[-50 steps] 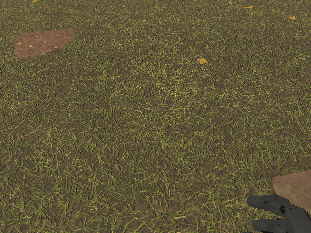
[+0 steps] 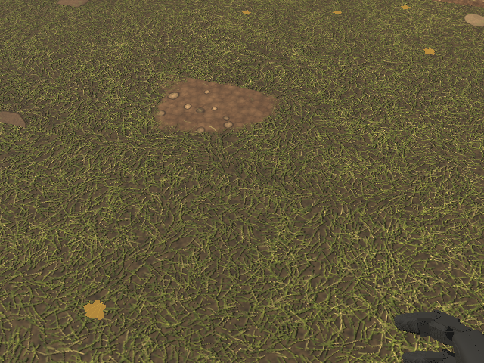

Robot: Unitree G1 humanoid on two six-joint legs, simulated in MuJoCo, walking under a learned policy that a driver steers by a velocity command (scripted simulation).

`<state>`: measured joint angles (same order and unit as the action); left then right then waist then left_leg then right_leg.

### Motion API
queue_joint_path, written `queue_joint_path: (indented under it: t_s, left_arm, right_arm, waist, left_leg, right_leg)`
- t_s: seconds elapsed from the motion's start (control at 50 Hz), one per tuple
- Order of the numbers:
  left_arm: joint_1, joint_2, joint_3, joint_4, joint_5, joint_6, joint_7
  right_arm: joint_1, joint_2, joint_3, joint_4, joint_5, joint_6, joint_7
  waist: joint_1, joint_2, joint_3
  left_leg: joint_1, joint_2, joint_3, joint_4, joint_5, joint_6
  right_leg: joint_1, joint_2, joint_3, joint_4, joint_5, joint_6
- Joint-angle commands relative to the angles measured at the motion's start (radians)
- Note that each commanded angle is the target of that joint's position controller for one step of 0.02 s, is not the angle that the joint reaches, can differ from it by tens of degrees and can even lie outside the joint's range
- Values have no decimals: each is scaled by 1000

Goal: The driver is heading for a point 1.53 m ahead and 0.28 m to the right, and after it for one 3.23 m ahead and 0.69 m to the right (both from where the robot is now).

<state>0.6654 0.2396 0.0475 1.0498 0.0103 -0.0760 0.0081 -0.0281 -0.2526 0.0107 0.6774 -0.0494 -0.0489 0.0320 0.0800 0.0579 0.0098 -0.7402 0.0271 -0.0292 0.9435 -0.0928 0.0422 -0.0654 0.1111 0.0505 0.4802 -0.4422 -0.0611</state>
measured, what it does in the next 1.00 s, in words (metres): goes down: left foot, then right foot 0.17 m lower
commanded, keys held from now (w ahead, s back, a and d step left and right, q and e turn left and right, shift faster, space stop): w+e+shift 0.46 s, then w+q+shift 0.54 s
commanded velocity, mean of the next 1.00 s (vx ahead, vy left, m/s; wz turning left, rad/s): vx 1.00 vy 0.00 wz -0.18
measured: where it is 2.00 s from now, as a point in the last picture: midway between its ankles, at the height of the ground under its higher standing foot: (358, 148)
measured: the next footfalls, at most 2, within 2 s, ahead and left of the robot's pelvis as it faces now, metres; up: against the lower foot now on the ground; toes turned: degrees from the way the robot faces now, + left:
left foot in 0.08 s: +0.24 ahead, +0.10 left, +0.00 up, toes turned -4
right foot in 0.58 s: +0.61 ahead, -0.26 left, -0.17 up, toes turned -31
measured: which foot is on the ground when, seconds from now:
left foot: up 0.00-0.06, down 0.08-0.56, up 0.58-0.92, down 0.94-1.00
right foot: down 0.00-0.08, up 0.10-0.56, down 0.58-0.92, up 0.94-1.00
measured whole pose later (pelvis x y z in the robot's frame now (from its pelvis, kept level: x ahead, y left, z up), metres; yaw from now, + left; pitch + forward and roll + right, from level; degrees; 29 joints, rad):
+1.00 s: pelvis +0.87 -0.26 -0.21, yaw -10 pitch -2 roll -1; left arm 0.30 0.24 0.05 0.95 0.02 -0.05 0.02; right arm 0.18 -0.26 -0.07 0.83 0.01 -0.01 0.04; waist -0.05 -0.01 0.08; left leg -0.54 -0.07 0.12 0.84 -0.28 0.20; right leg -0.11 0.01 -0.14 1.30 -0.43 0.00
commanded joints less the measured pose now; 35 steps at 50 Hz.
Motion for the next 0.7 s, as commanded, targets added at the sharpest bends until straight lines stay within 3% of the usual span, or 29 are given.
queue_joint_path:
  t_s: [0.02,0.06,0.08,0.1,0.12,0.14,0.16,0.22,0.28,0.3,0.32,0.34,0.36,0.38,0.4,0.44,0.46,0.48,0.5,0.52,0.54,0.56,0.58,0.6,0.62,0.64,0.66,0.68,0.7]
  left_arm:
    - [-210,170,27,-154,-28,-30,-9]
    - [-108,175,19,-118,-19,-15,-13]
    - [-120,189,22,-127,-17,-12,-14]
    - [-118,120,12,-167,-16,-17,-10]
    - [-56,76,4,-190,-50,-4,-5]
    - [-198,159,25,-203,-23,10,2]
    - [-243,134,24,-219,-11,16,-3]
    - [-245,73,28,-212,14,72,-20]
    - [-391,73,35,-294,20,91,-55]
    - [-375,51,27,-296,30,94,-75]
    - [-372,66,38,-294,36,99,-84]
    - [-401,78,43,-309,28,102,-88]
    - [-496,70,47,-336,16,87,-84]
    - [-556,75,46,-356,24,77,-91]
    - [-592,73,37,-370,20,63,-103]
    - [-515,70,33,-312,11,51,-130]
    - [-481,88,37,-287,10,53,-126]
    - [-452,102,37,-255,28,56,-110]
    - [-432,112,36,-236,52,58,-85]
    - [-326,124,39,-196,58,65,-56]
    - [-154,162,58,-133,48,73,-33]
    - [-56,206,71,-109,73,63,-16]
    - [-101,301,83,-110,87,52,-19]
    - [-71,365,64,-114,67,26,-23]
    - [-8,351,78,-87,35,22,-23]
    - [-45,282,69,-83,37,30,-20]
    - [-143,276,77,-110,44,22,-19]
    - [-219,177,47,-123,28,6,-21]
    - [-264,166,34,-115,27,-17,-20]
  right_arm:
    - [80,-88,-10,-16,11,2,1]
    - [223,-126,-34,34,13,-6,-24]
    - [368,-176,-54,59,-1,-22,-37]
    - [510,-252,-76,57,-20,-34,-51]
    - [486,-252,-84,59,-10,-22,-56]
    - [429,-170,-76,68,16,-16,-59]
    - [369,-131,-70,78,15,-25,-54]
    - [304,-76,-63,108,27,-51,-47]
    - [253,-97,-75,120,47,-71,-38]
    - [304,-135,-93,150,46,-70,-46]
    - [344,-146,-99,173,27,-82,-45]
    - [362,-135,-96,179,29,-86,-43]
    - [384,-61,-79,211,28,-105,-46]
    - [419,-70,-78,228,22,-116,-48]
    - [375,-87,-82,234,17,-129,-54]
    - [317,-123,-83,224,12,-136,-61]
    - [318,-138,-83,228,12,-129,-62]
    - [354,-153,-80,236,17,-123,-59]
    - [416,-162,-74,257,40,-109,-55]
    - [454,-174,-73,280,44,-80,-66]
    - [463,-175,-73,296,19,-49,-82]
    - [406,-194,-88,294,36,-22,-87]
    - [338,-131,-90,268,40,-6,-98]
    - [512,-10,-58,199,86,-37,-94]
    - [522,-31,-48,191,77,-47,-91]
    - [491,-70,-59,221,50,-30,-95]
    - [473,-63,-54,215,21,-10,-91]
    - [420,-81,-62,218,1,4,-71]
    - [345,-42,-56,179,16,32,-45]
  waist:
    - [-152,-101,88]
    - [-201,-45,-23]
    - [-274,-49,-118]
    - [-305,47,-282]
    - [-244,147,-374]
    - [-243,-5,-160]
    - [-204,-22,-23]
    - [-94,24,123]
    - [-55,22,141]
    - [-55,49,84]
    - [-56,49,33]
    - [-51,20,32]
    - [-61,17,109]
    - [-81,10,134]
    - [-47,-51,159]
    - [-11,-77,112]
    - [3,-75,111]
    - [-14,-82,113]
    - [-18,-73,92]
    - [15,-21,42]
    - [74,-19,-82]
    - [186,-100,-59]
    - [180,-247,41]
    - [12,-327,-105]
    - [24,-251,-225]
    - [4,-52,-153]
    - [-33,-110,-132]
    - [-67,-53,-126]
    - [-117,-120,31]
  left_leg:
    - [511,-38,61,-208,8,-5]
    - [681,-94,77,-337,-92,32]
    - [901,-11,-36,-357,-156,64]
    - [1099,265,-362,-407,-471,116]
    - [1173,469,-774,-588,-610,196]
    - [1043,403,-689,-615,-564,186]
    - [903,368,-506,-630,-367,177]
    - [628,275,-188,-727,-78,123]
    - [606,265,-20,-777,90,119]
    - [645,256,48,-730,167,138]
    - [709,272,92,-661,279,144]
    - [724,275,130,-639,307,122]
    - [768,236,157,-663,127,53]
    - [790,228,184,-674,80,34]
    - [645,173,275,-697,-77,-10]
    - [481,155,346,-648,-168,-27]
    - [514,166,368,-573,-71,-28]
    - [580,175,368,-479,116,-14]
    - [635,183,363,-309,279,-4]
    - [696,204,335,-78,451,12]
    - [733,203,295,200,530,17]
    - [593,121,270,691,311,7]
    - [225,-67,152,1125,-703,19]
    - [15,-71,-132,1097,-808,60]
    - [-114,-23,-164,965,-636,68]
    - [-147,11,-64,906,-506,53]
    - [-199,56,-25,906,-429,46]
    - [-124,101,-30,758,-273,54]
    - [10,130,-44,541,-192,9]
  right_leg:
    - [-393,-268,261,-278,713,-152]
    - [-213,-224,196,36,963,-110]
    - [-309,-185,167,304,875,-85]
    - [-436,-119,97,662,415,-70]
    - [-648,-60,28,928,-27,-61]
    - [-775,-119,26,922,62,-67]
    - [-773,-162,39,835,118,-62]
    - [-619,-229,39,665,114,-20]
    - [-638,-256,11,505,237,-14]
    - [-619,-259,-19,539,312,-18]
    - [-654,-243,-59,659,422,-36]
    - [-691,-252,-47,668,466,-51]
    - [-812,-262,12,526,597,-77]
    - [-825,-245,-37,466,668,-95]
    - [-656,-242,-61,260,901,-94]
    - [-288,-180,-152,195,1166,-93]
    - [-248,-164,-174,185,1167,-90]
    - [-226,-126,-208,152,1107,-83]
    - [-168,-94,-232,109,1052,-88]
    - [-87,-105,-216,53,986,-101]
    - [80,-121,-163,-8,987,-103]
    - [212,-171,-111,-211,1035,-162]
    - [359,-294,35,-193,981,-204]
    - [564,-432,17,308,1828,-85]
    - [636,-493,125,286,1568,-96]
    - [450,-482,158,134,1098,-92]
    - [337,-525,238,42,630,-132]
    - [151,-480,217,-32,345,-93]
    - [-192,-519,204,-158,251,-116]
Velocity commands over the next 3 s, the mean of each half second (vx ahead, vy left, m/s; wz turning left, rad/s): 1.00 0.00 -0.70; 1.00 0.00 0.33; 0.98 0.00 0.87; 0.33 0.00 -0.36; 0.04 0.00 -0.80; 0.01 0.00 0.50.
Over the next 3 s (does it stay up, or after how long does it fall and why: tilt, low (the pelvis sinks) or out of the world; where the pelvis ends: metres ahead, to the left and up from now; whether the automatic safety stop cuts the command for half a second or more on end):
stays up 1.63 -0.44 -0.33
